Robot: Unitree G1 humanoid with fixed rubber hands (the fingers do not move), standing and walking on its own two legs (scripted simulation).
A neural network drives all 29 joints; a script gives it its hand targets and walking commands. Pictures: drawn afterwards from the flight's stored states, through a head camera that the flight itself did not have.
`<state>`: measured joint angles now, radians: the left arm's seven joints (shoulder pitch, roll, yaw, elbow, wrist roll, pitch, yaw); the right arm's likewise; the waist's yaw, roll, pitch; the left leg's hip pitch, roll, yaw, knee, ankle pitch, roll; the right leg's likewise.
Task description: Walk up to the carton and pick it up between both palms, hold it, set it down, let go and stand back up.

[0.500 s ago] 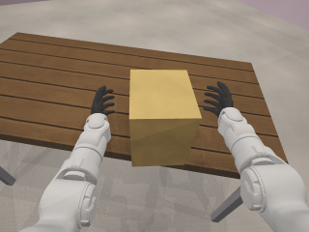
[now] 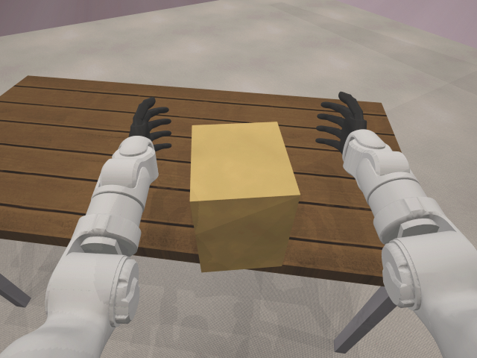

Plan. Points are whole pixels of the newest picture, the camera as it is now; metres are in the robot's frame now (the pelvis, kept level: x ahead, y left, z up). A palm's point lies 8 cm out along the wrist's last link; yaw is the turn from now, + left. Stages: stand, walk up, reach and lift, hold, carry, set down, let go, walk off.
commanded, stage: set down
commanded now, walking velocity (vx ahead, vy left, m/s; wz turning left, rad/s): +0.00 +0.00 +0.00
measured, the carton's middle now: (238, 198) +0.45 +0.03 +0.02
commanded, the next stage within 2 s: none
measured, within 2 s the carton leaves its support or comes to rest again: neither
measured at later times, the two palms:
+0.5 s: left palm (141, 229) +0.34 +0.19 +0.06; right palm (362, 221) +0.36 -0.19 +0.07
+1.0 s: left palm (133, 288) +0.26 +0.20 +0.00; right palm (364, 280) +0.27 -0.18 +0.01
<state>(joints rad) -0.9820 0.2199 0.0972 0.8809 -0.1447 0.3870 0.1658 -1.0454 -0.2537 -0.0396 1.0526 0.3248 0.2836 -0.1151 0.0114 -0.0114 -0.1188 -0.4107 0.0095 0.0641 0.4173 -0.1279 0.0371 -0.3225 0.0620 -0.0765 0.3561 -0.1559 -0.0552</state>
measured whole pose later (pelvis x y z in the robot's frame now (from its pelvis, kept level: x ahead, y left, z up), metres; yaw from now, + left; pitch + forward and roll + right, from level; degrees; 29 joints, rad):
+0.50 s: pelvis +0.01 -0.03 +0.00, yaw +0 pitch +1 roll +0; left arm -0.32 0.19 0.13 0.34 -0.08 0.34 0.07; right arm -0.39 -0.12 -0.01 0.53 0.25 0.18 -0.13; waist 0.00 -0.07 0.00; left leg -0.24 0.01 0.05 0.34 -0.12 0.00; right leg -0.18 0.07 -0.08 0.34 -0.18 -0.08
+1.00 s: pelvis +0.01 -0.01 +0.00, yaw +0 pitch +0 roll +0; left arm 0.02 0.14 0.04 0.25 -0.12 0.13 0.09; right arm -0.01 -0.09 -0.01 0.36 0.18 0.03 -0.05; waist 0.03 -0.06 0.02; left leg -0.21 -0.01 0.07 0.32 -0.12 0.03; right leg -0.15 0.05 -0.06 0.34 -0.18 -0.06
